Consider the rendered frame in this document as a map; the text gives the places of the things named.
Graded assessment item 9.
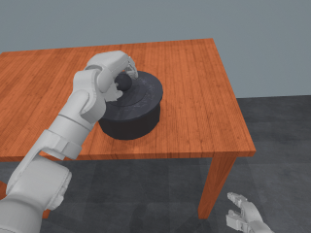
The right robot forearm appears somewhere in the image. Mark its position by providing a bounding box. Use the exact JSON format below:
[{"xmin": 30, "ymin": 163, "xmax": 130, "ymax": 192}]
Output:
[{"xmin": 247, "ymin": 220, "xmax": 274, "ymax": 233}]

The lid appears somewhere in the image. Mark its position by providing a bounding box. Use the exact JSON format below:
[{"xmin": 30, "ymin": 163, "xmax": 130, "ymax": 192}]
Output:
[{"xmin": 102, "ymin": 70, "xmax": 163, "ymax": 122}]

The knob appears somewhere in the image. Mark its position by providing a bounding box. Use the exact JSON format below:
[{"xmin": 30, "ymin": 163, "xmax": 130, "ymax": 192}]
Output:
[{"xmin": 115, "ymin": 74, "xmax": 132, "ymax": 91}]

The left robot hand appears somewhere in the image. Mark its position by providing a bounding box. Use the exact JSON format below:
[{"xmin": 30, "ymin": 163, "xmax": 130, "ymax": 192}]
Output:
[{"xmin": 86, "ymin": 50, "xmax": 138, "ymax": 102}]

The pot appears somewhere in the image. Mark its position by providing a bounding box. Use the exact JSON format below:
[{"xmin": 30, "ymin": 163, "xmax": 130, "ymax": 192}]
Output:
[{"xmin": 98, "ymin": 104, "xmax": 160, "ymax": 141}]

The left robot upper arm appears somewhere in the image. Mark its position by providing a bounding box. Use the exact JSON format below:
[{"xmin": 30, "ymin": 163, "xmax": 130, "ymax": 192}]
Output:
[{"xmin": 0, "ymin": 154, "xmax": 72, "ymax": 233}]

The table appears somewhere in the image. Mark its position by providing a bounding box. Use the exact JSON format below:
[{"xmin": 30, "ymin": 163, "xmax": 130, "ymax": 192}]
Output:
[{"xmin": 0, "ymin": 38, "xmax": 256, "ymax": 219}]

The left robot forearm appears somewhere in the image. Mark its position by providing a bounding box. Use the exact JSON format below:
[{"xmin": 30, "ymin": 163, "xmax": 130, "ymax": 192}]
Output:
[{"xmin": 6, "ymin": 62, "xmax": 113, "ymax": 195}]

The right robot hand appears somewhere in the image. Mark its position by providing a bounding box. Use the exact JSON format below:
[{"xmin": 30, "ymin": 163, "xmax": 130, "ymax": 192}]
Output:
[{"xmin": 225, "ymin": 192, "xmax": 263, "ymax": 233}]

